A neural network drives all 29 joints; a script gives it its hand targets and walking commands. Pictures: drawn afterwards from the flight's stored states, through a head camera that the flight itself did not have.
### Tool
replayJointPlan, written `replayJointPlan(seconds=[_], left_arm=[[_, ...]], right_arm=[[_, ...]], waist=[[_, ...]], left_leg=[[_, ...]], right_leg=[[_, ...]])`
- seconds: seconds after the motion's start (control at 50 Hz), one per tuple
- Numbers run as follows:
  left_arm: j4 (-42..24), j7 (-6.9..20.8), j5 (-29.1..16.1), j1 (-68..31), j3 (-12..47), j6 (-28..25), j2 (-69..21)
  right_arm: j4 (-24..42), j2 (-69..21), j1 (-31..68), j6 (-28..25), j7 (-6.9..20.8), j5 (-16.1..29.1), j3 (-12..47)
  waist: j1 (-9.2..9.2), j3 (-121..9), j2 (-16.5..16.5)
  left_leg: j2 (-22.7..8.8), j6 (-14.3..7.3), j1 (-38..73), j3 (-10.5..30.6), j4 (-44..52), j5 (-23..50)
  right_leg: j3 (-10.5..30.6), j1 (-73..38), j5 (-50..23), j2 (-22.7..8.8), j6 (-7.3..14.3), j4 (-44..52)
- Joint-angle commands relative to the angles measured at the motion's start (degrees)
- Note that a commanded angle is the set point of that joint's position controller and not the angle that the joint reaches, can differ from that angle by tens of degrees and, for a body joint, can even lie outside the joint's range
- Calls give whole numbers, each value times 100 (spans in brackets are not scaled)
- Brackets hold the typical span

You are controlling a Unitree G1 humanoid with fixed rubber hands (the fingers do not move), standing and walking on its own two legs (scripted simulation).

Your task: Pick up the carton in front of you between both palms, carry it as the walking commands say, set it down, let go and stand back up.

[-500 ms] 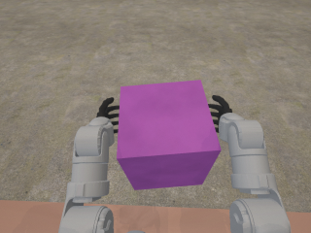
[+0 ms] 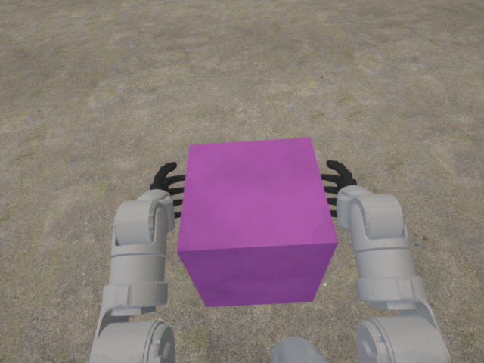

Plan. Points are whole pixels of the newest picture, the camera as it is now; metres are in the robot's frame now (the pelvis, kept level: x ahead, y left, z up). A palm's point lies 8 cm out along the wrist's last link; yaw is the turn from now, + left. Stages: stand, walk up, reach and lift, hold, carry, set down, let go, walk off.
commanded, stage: carry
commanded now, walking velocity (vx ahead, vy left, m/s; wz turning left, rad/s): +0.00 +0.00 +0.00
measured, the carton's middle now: (254, 228) +0.34 -0.04 +0.01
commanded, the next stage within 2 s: none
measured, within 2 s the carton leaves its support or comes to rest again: neither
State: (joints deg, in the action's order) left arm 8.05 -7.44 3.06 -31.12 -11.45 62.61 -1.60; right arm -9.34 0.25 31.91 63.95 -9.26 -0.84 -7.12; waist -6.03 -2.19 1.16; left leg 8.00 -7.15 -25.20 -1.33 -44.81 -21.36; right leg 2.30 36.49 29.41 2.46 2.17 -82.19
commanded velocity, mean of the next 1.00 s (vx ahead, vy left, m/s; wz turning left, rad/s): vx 0.00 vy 0.00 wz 0.00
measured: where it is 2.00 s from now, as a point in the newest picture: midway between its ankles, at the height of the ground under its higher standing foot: (248, 323)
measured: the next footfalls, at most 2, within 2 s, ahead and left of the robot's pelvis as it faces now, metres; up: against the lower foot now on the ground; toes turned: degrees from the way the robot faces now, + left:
right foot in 0.30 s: +0.43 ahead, -0.10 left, -0.14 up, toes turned -1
left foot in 0.64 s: +0.50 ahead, +0.08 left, -0.14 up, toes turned +0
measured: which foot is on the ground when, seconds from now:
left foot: down 0.00-0.30, up 0.32-0.62, down 0.64-1.00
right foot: up 0.00-0.28, down 0.30-1.00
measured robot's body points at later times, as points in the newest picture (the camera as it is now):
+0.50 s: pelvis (259, 264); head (250, 34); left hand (176, 147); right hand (282, 130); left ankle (223, 345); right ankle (268, 329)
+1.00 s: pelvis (242, 217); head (228, 16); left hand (178, 99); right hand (282, 91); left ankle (226, 314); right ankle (271, 325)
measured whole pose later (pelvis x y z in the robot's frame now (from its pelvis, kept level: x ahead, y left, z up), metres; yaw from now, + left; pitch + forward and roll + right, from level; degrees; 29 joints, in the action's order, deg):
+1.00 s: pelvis +0.45 -0.02 -0.11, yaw -1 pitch +4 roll +0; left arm 8.1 -7.4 4.4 -32.7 -10.5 65.4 -1.7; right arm -8.8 -0.4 33.0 66.2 -8.1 -2.9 -9.2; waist -0.8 -7.1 -0.3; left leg 1.5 -2.6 -21.5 -2.1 -34.0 -14.3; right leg -1.3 15.2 20.3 2.2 2.7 -33.8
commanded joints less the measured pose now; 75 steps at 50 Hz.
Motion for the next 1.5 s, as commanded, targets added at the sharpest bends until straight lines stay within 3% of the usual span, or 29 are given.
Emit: replayJointPlan(seconds=[0.0, 0.04, 0.06, 0.08, 0.1, 0.16, 0.2, 0.26, 0.28, 0.3, 0.32, 0.36, 0.4, 0.42, 0.46, 0.5, 0.58, 0.62, 0.64, 0.66, 0.68, 0.72, 0.76, 0.82, 0.86, 1.0, 1.08, 1.18, 1.48], left_arm=[[-577, 1221, -1760, -3603, 3147, -133, -5580], [-762, 1196, -1822, -3723, 3280, -205, -5762], [-889, 1182, -1815, -3760, 3381, -228, -5775], [-899, 1155, -1852, -3696, 3464, -228, -5852], [-922, 1128, -1858, -3645, 3569, -236, -5874], [-1210, 1049, -1904, -3696, 3775, -231, -5795], [-1314, 1009, -1856, -3620, 3814, -123, -5596], [-1191, 1074, -1823, -3325, 3834, 22, -5365], [-1071, 1124, -1819, -3251, 3826, 67, -5154], [-883, 1139, -1865, -3378, 3746, 91, -4981], [-462, 1147, -1960, -2964, 3657, 125, -5065], [-724, 1209, -2220, -3192, 3745, 85, -5514], [-1267, 1278, -2687, -3962, 4077, -10, -6229], [-1511, 1294, -2831, -4261, 4218, -58, -6399], [-1746, 1324, -2970, -4333, 4372, -117, -6557], [-1800, 1352, -2987, -4080, 4443, -158, -6524], [-1736, 1410, -2871, -3558, 4623, -286, -6351], [-1712, 1396, -2723, -3453, 4681, -324, -6182], [-1700, 1375, -2628, -3394, 4667, -305, -6093], [-1624, 1350, -2567, -3307, 4628, -264, -5973], [-1723, 1326, -2540, -3393, 4637, -245, -5867], [-1682, 1289, -2479, -3425, 4535, -163, -5765], [-1386, 1282, -2325, -3227, 4344, -38, -5645], [-857, 1322, -2167, -2959, 4023, 111, -5544], [-609, 1371, -2112, -3045, 3861, 168, -5574], [-293, 1407, -2207, -3919, 3570, 252, -5945], [-107, 1414, -2293, -4165, 3419, 299, -6125], [-331, 1404, -2523, -4736, 3466, 348, -6383], [-70, 1424, -2402, -4741, 3188, 491, -6376]], right_arm=[[1127, -6731, 4916, -320, 1648, 3061, 3938], [1096, -6897, 4897, -400, 1705, 3138, 3915], [1084, -6969, 4790, -424, 1714, 3137, 3889], [1053, -6931, 4583, -440, 1715, 3098, 3801], [1009, -6910, 4422, -461, 1710, 3033, 3774], [1134, -6686, 4078, -499, 1695, 2924, 3711], [1077, -6469, 3804, -446, 1687, 2840, 3674], [845, -6165, 3378, -393, 1626, 2551, 3605], [770, -6005, 3424, -352, 1632, 2458, 3570], [784, -6021, 3712, -243, 1614, 2435, 3524], [578, -5855, 3556, -118, 1565, 2427, 3388], [853, -6022, 3632, -119, 1503, 2329, 3361], [1279, -6216, 3978, -188, 1432, 2188, 3329], [1407, -6267, 3981, -230, 1379, 2129, 3309], [1663, -6298, 3916, -304, 1293, 2018, 3391], [1763, -6226, 3676, -374, 1238, 1878, 3467], [1860, -6083, 3244, -492, 1253, 1699, 3693], [1874, -6024, 3170, -488, 1337, 1764, 3783], [1831, -5855, 3147, -480, 1368, 1774, 3787], [1707, -5765, 3005, -480, 1384, 1784, 3809], [1732, -5756, 2964, -472, 1408, 1858, 3851], [1863, -5745, 3276, -372, 1447, 2030, 3899], [1794, -5673, 3398, -233, 1477, 2081, 3902], [1413, -5712, 3401, -50, 1525, 2085, 3820], [1115, -5819, 3529, 20, 1572, 2084, 3717], [427, -6219, 4088, 87, 1664, 2202, 3244], [224, -6299, 4156, 133, 1647, 2117, 2941], [520, -6419, 4710, 189, 1598, 2208, 2909], [228, -6469, 4784, 360, 1616, 2147, 2733]], waist=[[156, -2066, 43], [253, -2240, 161], [0, -2099, -128], [-148, -2142, 39], [-261, -2090, -20], [-354, -1878, 309], [-215, -1809, 564], [337, -1731, 496], [570, -1851, -222], [839, -2499, -1131], [1072, -3310, -1032], [1251, -3803, -506], [930, -3377, -62], [851, -3251, -187], [898, -3174, -501], [907, -3402, -990], [837, -3611, -916], [627, -3498, -627], [592, -3707, 130], [475, -3909, 728], [435, -3833, 1060], [592, -3489, 787], [659, -3285, 446], [635, -3151, -477], [653, -2962, -608], [633, -2553, -80], [622, -2565, -86], [622, -2338, -51], [604, -2164, -80]], left_leg=[[-2240, -1175, 1842, 3485, 1312, 2977], [-1969, -796, 2064, 2833, 750, 3673], [-1398, -597, 2439, 2330, 193, 2633], [-1201, -469, 2646, 2178, 91, 2802], [-971, -471, 2447, 1922, -126, 2112], [-810, -331, 2119, 1657, -326, 1984], [-522, -111, 1739, 1044, -954, 1968], [-617, 268, 1300, 655, -2484, 2563], [-349, 481, 374, 309, -3534, 623], [-9, 1007, -1737, 232, -5442, -2730], [-285, 949, -2654, 630, -5506, -2588], [-779, 671, -2654, 820, -4224, -1253], [-986, 670, -1738, 621, -2769, -347], [-934, 704, -1123, 427, -2036, -290], [-823, 738, -577, 266, -944, -285], [-647, 623, -475, 12, -246, 375], [-530, 447, 62, -156, 1059, 1510], [-1059, 134, 1657, 366, 1928, 3596], [-2073, -397, 3103, 1267, 1055, 7083], [-2561, -862, 3739, 1601, 707, 8276], [-2616, -885, 3812, 1767, 865, 8254], [-2284, -444, 3310, 1315, 955, 7691], [-1878, -69, 2312, 933, 977, 6443], [-1386, 149, 1198, 494, 753, 4073], [-1211, 222, 855, 389, 818, 3225], [-1602, 159, 1600, 600, 1063, 4502], [-1545, 195, 1591, 556, 1003, 3610], [-1532, 221, 1533, 660, 1328, 2508], [-1525, 271, 1473, 705, 1681, 1841]], right_leg=[[108, 823, -543, -275, -42, 1461], [97, 922, -1899, -423, 135, 1366], [58, 1457, -2985, -427, 91, 2326], [-125, 1492, -3427, -300, 86, 2708], [-277, 1159, -4179, -178, 21, 3366], [-575, 245, -4823, -18, -21, 4695], [-912, -923, -5594, 191, 69, 5560], [-816, -2826, -6366, -336, 187, 7043], [-466, -4050, -7816, -839, 266, 6662], [906, -6511, -11406, -2460, 1356, 4552], [1812, -7277, -11421, -2864, 1756, 4033], [1823, -6722, -8208, -2359, 1626, 4671], [1612, -4979, -6680, -1959, 1507, 5201], [1423, -4364, -6419, -1814, 1396, 5456], [1008, -3966, -6692, -1635, 1279, 5447], [539, -4351, -7962, -1354, 1008, 4996], [150, -4438, -7781, -1096, 707, 4430], [-8, -3110, -5738, -935, 425, 4195], [-57, -1857, -3560, -770, 80, 3931], [-53, -1352, -1779, -514, -202, 3856], [-28, -1128, -672, -389, -231, 3966], [-153, -1615, -921, -351, -185, 4880], [-200, -2640, -2450, -444, -111, 5067], [169, -3521, -5772, -973, 176, 4633], [269, -3637, -6593, -1157, 301, 4650], [86, -2862, -4208, -851, 56, 4937], [203, -2774, -4177, -951, 137, 4972], [239, -2524, -2761, -852, 211, 5309], [227, -2385, -1999, -866, 186, 5556]])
